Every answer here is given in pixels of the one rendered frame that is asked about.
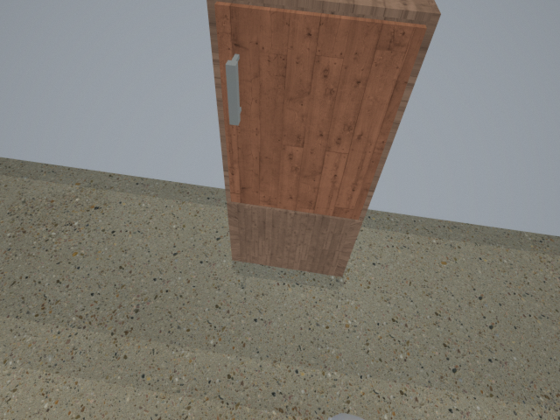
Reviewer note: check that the cupboard door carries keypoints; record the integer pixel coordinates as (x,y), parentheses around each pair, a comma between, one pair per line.
(318,94)

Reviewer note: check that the handle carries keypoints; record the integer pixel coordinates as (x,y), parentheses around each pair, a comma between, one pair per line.
(233,97)

